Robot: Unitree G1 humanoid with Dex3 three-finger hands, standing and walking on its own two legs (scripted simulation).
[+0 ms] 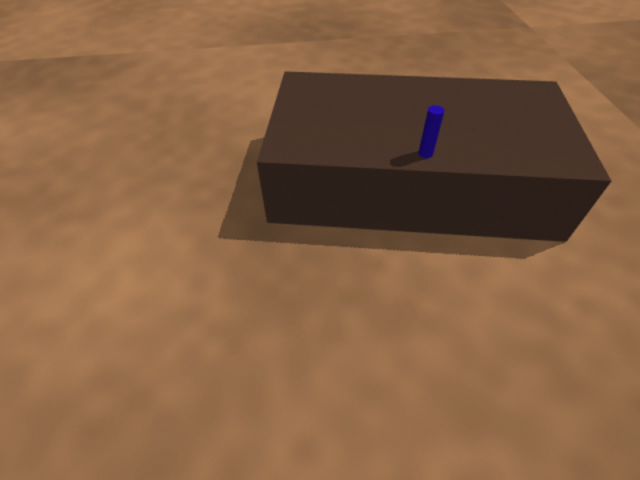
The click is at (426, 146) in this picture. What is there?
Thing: slim round
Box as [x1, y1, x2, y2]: [418, 105, 444, 157]
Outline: 440,106 433,105 428,108 418,152 419,155 423,157 430,157 432,155 444,110
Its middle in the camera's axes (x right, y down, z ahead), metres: +0.39 -0.40 +1.39
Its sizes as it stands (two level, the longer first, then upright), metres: 0.054 0.054 0.183
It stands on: a support 0.33 m high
